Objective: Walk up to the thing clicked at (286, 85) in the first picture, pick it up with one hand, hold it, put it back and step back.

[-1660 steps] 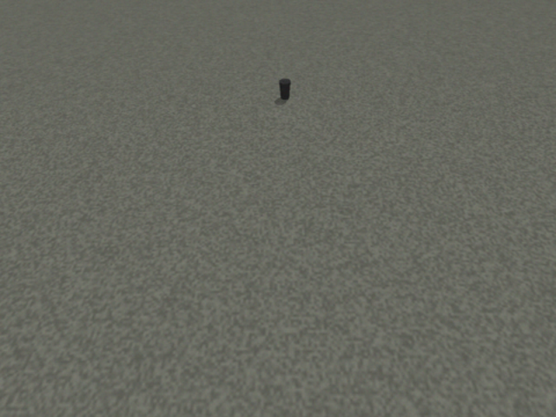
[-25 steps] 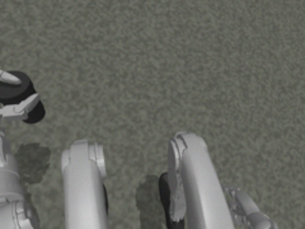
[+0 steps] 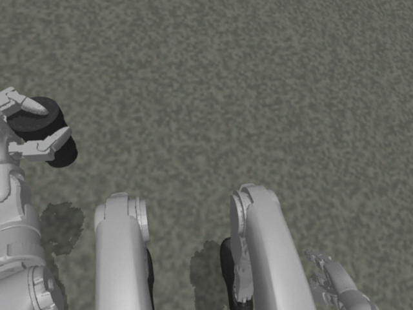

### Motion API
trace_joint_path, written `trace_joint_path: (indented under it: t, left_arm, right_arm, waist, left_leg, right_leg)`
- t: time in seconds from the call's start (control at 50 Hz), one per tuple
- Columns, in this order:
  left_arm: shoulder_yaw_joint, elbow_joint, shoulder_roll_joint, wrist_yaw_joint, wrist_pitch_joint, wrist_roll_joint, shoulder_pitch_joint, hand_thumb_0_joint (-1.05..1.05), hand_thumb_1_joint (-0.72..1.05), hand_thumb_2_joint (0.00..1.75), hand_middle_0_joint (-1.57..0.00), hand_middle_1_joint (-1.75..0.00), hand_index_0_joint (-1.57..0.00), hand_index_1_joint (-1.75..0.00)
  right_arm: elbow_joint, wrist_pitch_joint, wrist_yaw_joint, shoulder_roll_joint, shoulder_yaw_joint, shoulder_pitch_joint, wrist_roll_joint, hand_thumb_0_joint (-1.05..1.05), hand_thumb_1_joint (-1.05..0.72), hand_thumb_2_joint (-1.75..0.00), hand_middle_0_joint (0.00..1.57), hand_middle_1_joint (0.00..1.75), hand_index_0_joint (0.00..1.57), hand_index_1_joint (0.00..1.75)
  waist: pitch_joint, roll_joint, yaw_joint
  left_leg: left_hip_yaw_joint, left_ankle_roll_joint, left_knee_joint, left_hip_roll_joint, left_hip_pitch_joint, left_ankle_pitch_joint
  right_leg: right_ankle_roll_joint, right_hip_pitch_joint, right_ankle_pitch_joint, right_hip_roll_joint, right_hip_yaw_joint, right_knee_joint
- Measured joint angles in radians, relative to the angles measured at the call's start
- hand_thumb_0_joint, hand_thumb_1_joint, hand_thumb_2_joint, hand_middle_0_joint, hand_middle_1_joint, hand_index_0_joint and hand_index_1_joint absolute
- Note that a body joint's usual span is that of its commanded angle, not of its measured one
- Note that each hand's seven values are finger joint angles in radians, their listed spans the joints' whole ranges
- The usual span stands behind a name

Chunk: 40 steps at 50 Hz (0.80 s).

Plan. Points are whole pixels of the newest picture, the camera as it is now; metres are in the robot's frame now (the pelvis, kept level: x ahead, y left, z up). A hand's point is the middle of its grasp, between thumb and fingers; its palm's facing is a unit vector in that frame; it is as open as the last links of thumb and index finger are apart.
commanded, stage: settle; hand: left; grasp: from the side
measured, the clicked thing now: (49, 136) +0.43 +0.28 -0.07
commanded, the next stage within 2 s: lift in 0.18 s
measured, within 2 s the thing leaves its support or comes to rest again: neither
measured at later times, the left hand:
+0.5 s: hand (37, 123) +0.43 +0.27 +0.00, palm faces +0.23 -0.97 -0.06, open 7.0 cm
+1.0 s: hand out of the picture +0.40 +0.25 +0.12, palm faces +0.22 -0.97 -0.06, open 6.9 cm
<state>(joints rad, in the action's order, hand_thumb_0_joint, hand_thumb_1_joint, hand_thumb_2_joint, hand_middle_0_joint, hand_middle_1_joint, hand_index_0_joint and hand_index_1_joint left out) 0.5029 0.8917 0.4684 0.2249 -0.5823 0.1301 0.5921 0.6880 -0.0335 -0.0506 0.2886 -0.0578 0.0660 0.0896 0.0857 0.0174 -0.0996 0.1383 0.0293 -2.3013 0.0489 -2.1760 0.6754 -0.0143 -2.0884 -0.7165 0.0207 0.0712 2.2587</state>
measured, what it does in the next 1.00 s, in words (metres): rises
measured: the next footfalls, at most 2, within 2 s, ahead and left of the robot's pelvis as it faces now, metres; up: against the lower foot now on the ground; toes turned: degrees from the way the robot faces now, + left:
none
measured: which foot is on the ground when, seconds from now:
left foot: down 0.00-1.00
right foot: down 0.00-1.00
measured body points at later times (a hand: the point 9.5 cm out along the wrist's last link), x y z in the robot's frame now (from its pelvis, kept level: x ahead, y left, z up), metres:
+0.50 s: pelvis +0.00 +0.00 +0.02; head +0.20 +0.04 +0.42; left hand +0.41 +0.32 +0.00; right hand +0.13 -0.27 -0.11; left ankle +0.09 +0.14 -0.33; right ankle +0.09 -0.12 -0.33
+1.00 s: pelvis +0.01 +0.00 +0.12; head +0.20 +0.03 +0.53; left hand +0.38 +0.30 +0.12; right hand +0.19 -0.25 -0.01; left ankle +0.09 +0.14 -0.33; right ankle +0.09 -0.12 -0.33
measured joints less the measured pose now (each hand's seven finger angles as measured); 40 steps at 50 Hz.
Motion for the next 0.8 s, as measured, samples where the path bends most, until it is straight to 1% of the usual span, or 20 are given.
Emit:
trace_joint_path:
  t: [0.08,0.14,0.34,0.44,0.56,0.7,0.8]
  left_arm:
    - [0.001,-0.005,-0.009,-0.007,0.002,-0.005,-0.002,0.09,-0.16,0.91,-0.7,-0.95,-1.09,-1.16]
    - [-0.003,-0.001,-0.014,-0.011,0.0,-0.004,0.0,0.09,-0.16,0.91,-0.7,-0.95,-1.09,-1.16]
    - [-0.015,0.003,-0.026,-0.014,-0.001,-0.015,0.003,0.09,-0.17,0.91,-0.7,-0.95,-1.09,-1.16]
    - [-0.014,-0.011,-0.036,-0.005,0.003,-0.004,-0.007,0.09,-0.17,0.91,-0.7,-0.95,-1.09,-1.16]
    - [-0.023,-0.053,-0.054,0.004,0.021,0.012,-0.029,0.09,-0.17,0.91,-0.7,-0.95,-1.09,-1.16]
    - [-0.05,-0.132,-0.083,-0.002,0.061,0.027,-0.077,0.09,-0.17,0.91,-0.7,-0.95,-1.09,-1.16]
    - [-0.08,-0.215,-0.105,-0.014,0.095,0.037,-0.132,0.09,-0.16,0.9,-0.7,-0.95,-1.1,-1.16]
  right_arm:
    - [-0.002,0.0,0.0,-0.002,0.003,0.005,-0.001,0.0,-0.89,-0.89,0.2,0.3,0.2,0.3]
    - [0.003,0.002,0.0,-0.005,0.006,0.007,-0.002,0.0,-0.89,-0.89,0.2,0.3,0.2,0.3]
    - [0.008,0.004,0.0,-0.012,0.012,0.019,-0.005,0.0,-0.89,-0.9,0.2,0.3,0.2,0.3]
    - [0.01,0.007,0.003,-0.012,0.017,0.025,-0.011,0.0,-0.91,-0.9,0.2,0.3,0.2,0.3]
    - [0.01,0.013,0.011,-0.014,0.032,0.033,-0.023,0.0,-0.92,-0.9,0.2,0.3,0.2,0.3]
    - [-0.002,0.019,0.024,-0.018,0.047,0.04,-0.045,0.0,-0.93,-0.9,0.2,0.3,0.2,0.3]
    - [-0.02,0.026,0.034,-0.021,0.052,0.045,-0.063,0.01,-0.93,-0.9,0.2,0.3,0.2,0.3]
  waist:
    - [0.005,-0.003,0.0]
    - [0.008,-0.003,0.002]
    - [0.017,-0.008,0.002]
    - [0.023,-0.012,0.002]
    - [0.036,-0.017,0.01]
    - [0.057,-0.026,0.026]
    - [0.075,-0.031,0.036]
  left_leg:
    - [-0.004,0.0,0.01,-0.002,0.005,-0.002]
    - [-0.008,0.0,0.018,-0.002,0.01,-0.004]
    - [-0.015,0.001,0.042,-0.003,0.027,-0.007]
    - [-0.019,0.002,0.056,-0.003,0.037,-0.008]
    - [-0.028,0.001,0.085,-0.002,0.061,-0.009]
    - [-0.039,-0.004,0.15,0.001,0.117,-0.012]
    - [-0.047,-0.005,0.214,0.001,0.169,-0.017]
  right_leg:
    - [0.001,0.004,0.0,-0.002,-0.003,-0.007]
    - [0.001,0.007,0.0,-0.004,-0.006,-0.012]
    - [0.003,0.021,0.001,-0.006,-0.011,-0.031]
    - [0.005,0.029,0.001,-0.008,-0.013,-0.041]
    - [0.005,0.049,0.002,-0.008,-0.019,-0.065]
    - [0.004,0.102,0.006,-0.01,-0.025,-0.129]
    - [0.004,0.153,0.011,-0.013,-0.027,-0.193]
